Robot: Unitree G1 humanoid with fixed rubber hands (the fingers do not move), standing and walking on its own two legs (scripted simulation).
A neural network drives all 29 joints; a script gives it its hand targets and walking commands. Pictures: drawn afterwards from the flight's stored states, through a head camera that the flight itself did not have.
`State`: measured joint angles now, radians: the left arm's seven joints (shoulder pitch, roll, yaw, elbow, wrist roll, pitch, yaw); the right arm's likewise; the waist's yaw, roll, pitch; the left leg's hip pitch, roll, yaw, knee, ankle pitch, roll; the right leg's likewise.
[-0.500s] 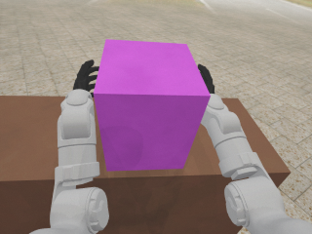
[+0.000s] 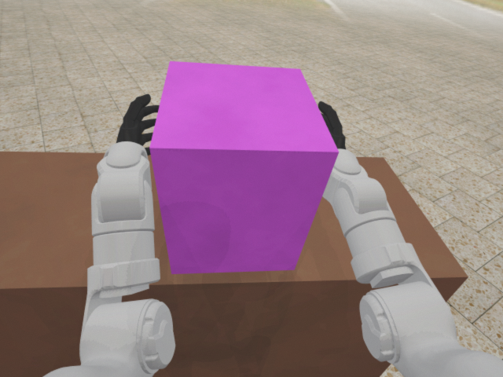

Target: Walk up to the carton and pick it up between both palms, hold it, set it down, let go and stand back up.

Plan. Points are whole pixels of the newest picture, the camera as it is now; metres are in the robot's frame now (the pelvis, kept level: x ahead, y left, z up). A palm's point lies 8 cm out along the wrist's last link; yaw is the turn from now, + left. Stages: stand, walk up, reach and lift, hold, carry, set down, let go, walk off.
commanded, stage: hold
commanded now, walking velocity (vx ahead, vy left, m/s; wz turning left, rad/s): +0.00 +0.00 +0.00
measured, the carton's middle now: (235, 171) +0.37 +0.00 +0.19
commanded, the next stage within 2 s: none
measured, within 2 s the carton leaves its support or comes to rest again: neither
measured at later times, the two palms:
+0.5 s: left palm (132, 146) +0.37 +0.15 +0.24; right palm (330, 150) +0.37 -0.14 +0.23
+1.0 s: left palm (133, 146) +0.37 +0.15 +0.24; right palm (330, 153) +0.37 -0.14 +0.22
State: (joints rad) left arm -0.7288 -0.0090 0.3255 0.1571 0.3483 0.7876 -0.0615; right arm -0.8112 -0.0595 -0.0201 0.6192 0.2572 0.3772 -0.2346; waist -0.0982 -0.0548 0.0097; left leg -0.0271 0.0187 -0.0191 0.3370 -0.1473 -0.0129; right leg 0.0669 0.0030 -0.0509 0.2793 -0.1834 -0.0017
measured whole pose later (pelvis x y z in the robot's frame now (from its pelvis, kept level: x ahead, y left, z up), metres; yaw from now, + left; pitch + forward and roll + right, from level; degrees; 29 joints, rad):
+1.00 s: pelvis +0.00 +0.00 +0.00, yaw +0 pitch -9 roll -1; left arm -0.74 -0.01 0.33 0.17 0.35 0.78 -0.06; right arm -0.81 -0.06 -0.02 0.62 0.26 0.37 -0.24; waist -0.10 -0.05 0.01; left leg -0.03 0.02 -0.02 0.34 -0.15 -0.01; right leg 0.06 0.00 -0.05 0.28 -0.19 0.00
